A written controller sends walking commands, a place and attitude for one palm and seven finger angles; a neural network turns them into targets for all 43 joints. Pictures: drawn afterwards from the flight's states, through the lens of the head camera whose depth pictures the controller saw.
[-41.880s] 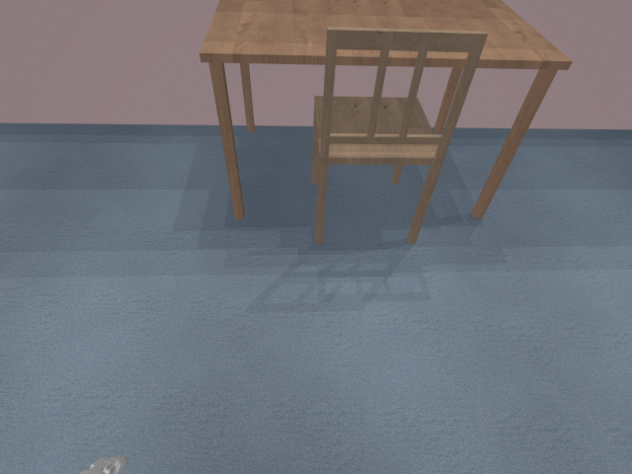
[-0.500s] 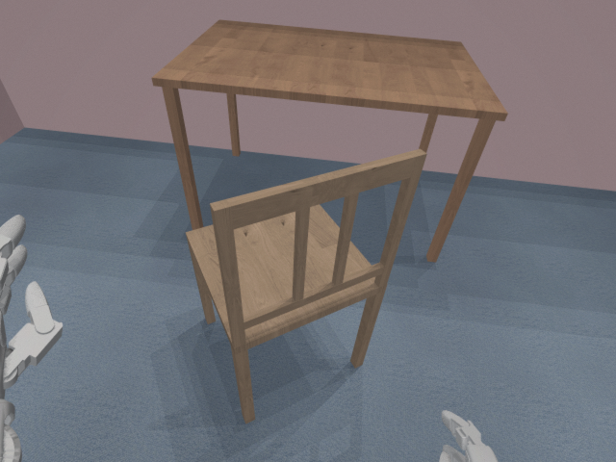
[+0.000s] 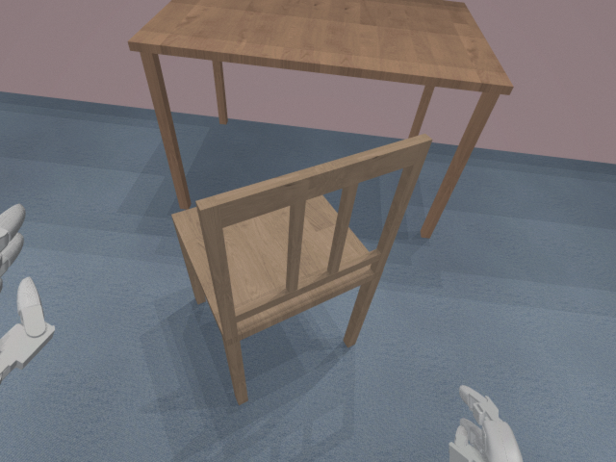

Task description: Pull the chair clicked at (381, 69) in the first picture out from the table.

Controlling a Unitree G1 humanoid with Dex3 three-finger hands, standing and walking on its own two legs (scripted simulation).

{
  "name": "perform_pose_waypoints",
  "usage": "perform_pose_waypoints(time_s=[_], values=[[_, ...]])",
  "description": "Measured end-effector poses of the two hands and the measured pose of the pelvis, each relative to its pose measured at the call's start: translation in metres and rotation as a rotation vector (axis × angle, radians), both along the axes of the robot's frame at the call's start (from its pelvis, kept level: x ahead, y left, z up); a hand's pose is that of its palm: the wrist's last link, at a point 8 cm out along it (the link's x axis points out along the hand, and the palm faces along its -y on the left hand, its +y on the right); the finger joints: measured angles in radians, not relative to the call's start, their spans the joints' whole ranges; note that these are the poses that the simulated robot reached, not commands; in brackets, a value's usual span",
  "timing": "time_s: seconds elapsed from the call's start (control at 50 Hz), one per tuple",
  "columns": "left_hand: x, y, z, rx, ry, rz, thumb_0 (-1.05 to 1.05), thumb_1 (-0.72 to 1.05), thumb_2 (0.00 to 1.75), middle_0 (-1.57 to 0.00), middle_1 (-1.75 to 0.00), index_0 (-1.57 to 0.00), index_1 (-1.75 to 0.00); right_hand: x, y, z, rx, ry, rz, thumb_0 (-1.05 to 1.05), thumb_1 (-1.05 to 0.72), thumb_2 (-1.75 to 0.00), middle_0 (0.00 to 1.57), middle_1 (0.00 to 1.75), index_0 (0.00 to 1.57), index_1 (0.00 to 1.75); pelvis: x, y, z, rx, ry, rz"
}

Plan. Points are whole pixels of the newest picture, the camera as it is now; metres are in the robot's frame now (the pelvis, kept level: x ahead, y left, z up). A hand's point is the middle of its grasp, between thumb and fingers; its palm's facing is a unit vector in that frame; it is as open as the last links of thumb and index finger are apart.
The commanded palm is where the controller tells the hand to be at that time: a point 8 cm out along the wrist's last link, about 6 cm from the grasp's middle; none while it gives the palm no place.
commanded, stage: stop stepping back and stand still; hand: left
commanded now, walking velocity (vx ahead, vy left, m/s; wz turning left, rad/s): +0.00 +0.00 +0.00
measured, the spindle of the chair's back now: (294, 249) +0.51 +0.05 -0.10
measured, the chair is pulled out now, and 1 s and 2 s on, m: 0.57 0.57 0.57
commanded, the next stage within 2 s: let the arm hang, fingers relaxed in 0.10 s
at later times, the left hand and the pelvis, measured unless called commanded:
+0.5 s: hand out of the picture +0.05 +0.16 -0.17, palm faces +0.07 -0.99 -0.15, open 7.0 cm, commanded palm none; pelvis -0.02 -0.01 -0.01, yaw +2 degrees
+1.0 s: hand out of the picture -0.01 +0.15 -0.18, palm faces +0.02 -0.98 -0.19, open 7.3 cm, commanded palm none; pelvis -0.01 -0.03 +0.00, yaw +1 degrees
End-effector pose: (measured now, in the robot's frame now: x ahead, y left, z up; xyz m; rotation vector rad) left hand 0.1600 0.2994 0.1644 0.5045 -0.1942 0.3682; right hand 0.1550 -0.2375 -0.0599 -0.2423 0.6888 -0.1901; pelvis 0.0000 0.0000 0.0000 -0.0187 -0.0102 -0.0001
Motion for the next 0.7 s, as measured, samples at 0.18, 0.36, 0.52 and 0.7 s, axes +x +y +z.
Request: perform_pose_waypoints(time_s=[0.18, 0.36, 0.52, 0.7], values=[[-0.006, 0.009, 0.006, 0.011, -0.014, 0.040, 0.01, 0.89, 0.90, -0.21, -0.31, -0.21, -0.30, 0.007, 0.016, -0.002, 0.032, -0.001, 0.031, 0.01, -0.90, -0.90, 0.20, 0.30, 0.20, 0.30, 0.000, 0.002, 0.001, -0.001, 0.000, -0.001], [-0.021, -0.014, -0.201, -0.324, 0.791, 0.092, 0.00, 0.90, 0.90, -0.20, -0.30, -0.19, -0.30, -0.026, 0.009, -0.051, 0.083, 0.196, 0.078, 0.01, -0.90, -0.90, 0.20, 0.30, 0.20, 0.30, -0.013, 0.004, -0.009, 0.016, 0.025, 0.030], [-0.136, -0.088, -0.312, -0.590, 1.305, 0.134, -0.03, 1.01, 0.90, -0.21, -0.30, -0.21, -0.30, -0.120, -0.007, -0.064, 0.052, 0.501, 0.007, 0.01, -0.91, -0.90, 0.20, 0.30, 0.20, 0.30, -0.021, -0.013, -0.008, 0.010, -0.002, 0.027], [-0.203, -0.075, -0.306, -0.531, 1.527, 0.248, -0.02, 0.96, 0.90, -0.20, -0.30, -0.20, -0.30, -0.192, -0.016, -0.077, 0.091, 0.708, -0.077, 0.01, -0.91, -0.90, 0.20, 0.30, 0.20, 0.30, -0.019, -0.020, -0.004, 0.004, 0.006, 0.026]])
